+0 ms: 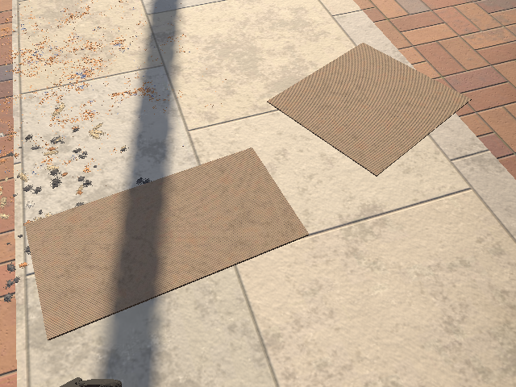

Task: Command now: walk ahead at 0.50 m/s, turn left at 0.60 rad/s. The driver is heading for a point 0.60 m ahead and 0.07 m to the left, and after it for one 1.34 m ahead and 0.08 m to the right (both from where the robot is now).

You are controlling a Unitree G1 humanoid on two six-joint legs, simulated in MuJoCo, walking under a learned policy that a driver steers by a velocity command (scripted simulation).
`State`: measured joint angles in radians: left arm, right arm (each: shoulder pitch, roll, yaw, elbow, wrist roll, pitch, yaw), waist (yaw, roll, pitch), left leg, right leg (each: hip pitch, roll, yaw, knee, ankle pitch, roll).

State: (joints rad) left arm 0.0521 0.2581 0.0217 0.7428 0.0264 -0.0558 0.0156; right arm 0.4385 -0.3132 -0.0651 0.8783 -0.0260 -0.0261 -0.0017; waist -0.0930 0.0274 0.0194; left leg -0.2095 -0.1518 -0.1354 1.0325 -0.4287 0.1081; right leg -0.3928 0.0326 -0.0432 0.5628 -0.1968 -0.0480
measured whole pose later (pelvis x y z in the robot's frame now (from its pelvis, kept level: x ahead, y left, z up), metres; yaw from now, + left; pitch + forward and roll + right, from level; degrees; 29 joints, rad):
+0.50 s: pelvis +0.22 +0.06 +0.00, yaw +10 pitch +1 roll -1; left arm 0.34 0.21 0.00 0.94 -0.01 -0.03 0.01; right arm 0.10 -0.20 -0.01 0.88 -0.02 -0.04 0.01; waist 0.05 -0.02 0.07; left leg -0.39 -0.05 0.04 0.52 -0.15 0.08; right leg -0.31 -0.04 -0.03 1.06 -0.52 -0.02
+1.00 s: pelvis +0.28 +0.06 +0.02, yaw +11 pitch -2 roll +0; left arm 0.30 0.15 -0.02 1.06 0.01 -0.02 0.04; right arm 0.25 -0.19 -0.02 1.09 -0.01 0.00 -0.03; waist 0.00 0.01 0.01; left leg -0.17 -0.07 0.03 0.36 -0.17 0.07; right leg -0.14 -0.01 -0.04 0.41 -0.24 -0.01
